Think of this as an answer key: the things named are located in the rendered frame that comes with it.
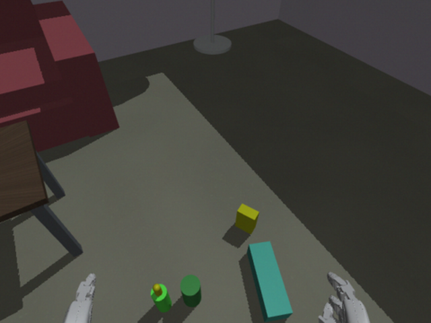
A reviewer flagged sofa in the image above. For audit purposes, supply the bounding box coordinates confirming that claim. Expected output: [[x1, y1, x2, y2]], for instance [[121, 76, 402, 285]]
[[0, 0, 120, 152]]

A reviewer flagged left robot hand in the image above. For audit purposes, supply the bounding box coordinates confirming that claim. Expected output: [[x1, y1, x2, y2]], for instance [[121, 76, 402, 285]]
[[63, 273, 96, 323]]

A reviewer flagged coffee table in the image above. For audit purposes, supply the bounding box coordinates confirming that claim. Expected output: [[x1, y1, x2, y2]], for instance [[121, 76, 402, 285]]
[[0, 120, 83, 257]]

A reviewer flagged right robot hand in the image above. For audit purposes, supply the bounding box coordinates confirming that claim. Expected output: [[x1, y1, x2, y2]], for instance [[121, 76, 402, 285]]
[[319, 272, 370, 323]]

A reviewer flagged floor lamp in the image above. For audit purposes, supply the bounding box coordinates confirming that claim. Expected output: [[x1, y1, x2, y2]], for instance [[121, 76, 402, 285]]
[[193, 0, 232, 55]]

